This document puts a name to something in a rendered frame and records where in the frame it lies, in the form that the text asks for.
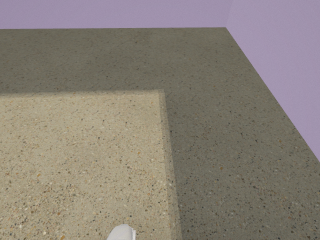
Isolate left robot thigh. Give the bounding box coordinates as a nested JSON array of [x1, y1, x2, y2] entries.
[[106, 225, 136, 240]]

